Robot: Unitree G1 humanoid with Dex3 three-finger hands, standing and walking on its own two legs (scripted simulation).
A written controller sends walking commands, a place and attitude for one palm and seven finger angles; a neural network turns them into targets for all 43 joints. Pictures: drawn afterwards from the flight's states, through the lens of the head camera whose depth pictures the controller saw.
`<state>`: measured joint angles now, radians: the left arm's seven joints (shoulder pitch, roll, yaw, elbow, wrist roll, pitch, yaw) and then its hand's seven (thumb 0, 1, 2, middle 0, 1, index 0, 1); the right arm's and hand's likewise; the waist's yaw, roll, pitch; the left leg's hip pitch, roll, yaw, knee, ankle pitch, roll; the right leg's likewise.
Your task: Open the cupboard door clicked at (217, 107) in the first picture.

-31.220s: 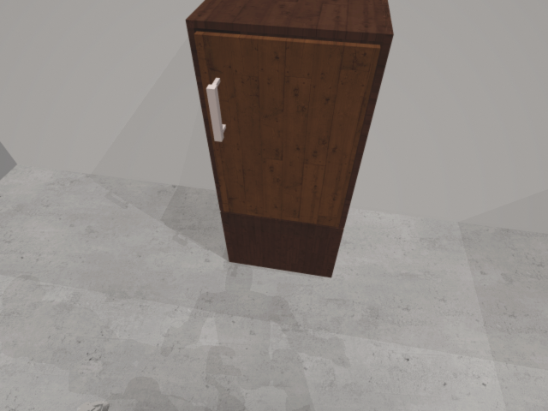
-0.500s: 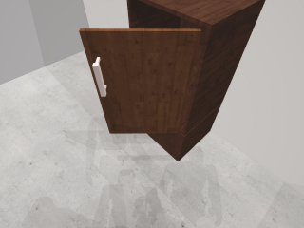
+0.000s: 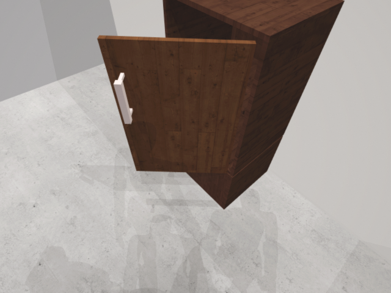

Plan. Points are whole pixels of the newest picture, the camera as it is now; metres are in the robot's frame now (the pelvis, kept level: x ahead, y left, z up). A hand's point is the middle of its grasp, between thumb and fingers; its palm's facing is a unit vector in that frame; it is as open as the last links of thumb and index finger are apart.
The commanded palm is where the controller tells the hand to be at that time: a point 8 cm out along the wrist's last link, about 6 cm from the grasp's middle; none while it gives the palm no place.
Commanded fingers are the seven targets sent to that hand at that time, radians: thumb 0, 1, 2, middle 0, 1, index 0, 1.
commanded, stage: look again from close up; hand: left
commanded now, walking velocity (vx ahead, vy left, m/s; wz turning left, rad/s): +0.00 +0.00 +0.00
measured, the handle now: (125, 99) +0.62 +0.25 +0.02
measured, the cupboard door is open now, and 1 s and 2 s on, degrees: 47 47 47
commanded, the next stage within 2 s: shuffle to correct the standing spot in 0.52 s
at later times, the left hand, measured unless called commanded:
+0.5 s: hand out of the picture +0.04 +0.23 -0.18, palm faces -0.01 -0.97 -0.24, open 7.4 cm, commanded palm none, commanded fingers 0.00 0.90 0.90 -0.20 -0.30 -0.20 -0.30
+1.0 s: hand out of the picture -0.01 +0.22 -0.20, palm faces +0.01 -0.99 -0.15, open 7.4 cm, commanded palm none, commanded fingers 0.00 0.90 0.90 -0.20 -0.30 -0.20 -0.30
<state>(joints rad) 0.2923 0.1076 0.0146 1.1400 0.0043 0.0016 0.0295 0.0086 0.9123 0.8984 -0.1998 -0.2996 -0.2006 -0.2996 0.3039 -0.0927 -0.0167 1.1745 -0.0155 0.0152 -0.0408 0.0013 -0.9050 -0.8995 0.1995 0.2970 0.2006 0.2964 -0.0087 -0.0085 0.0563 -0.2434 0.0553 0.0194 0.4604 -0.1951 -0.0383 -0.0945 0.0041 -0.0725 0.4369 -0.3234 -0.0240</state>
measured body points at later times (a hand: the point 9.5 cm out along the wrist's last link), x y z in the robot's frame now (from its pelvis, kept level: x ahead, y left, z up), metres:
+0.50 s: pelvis +0.00 +0.04 -0.01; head +0.01 +0.04 +0.44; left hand +0.04 +0.29 -0.16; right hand +0.06 -0.19 -0.15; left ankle +0.03 +0.14 -0.74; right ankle -0.05 -0.10 -0.74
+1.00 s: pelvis +0.05 +0.05 -0.02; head +0.07 +0.07 +0.43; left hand -0.01 +0.27 -0.18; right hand +0.05 -0.19 -0.16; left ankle +0.03 +0.14 -0.74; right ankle -0.05 -0.09 -0.73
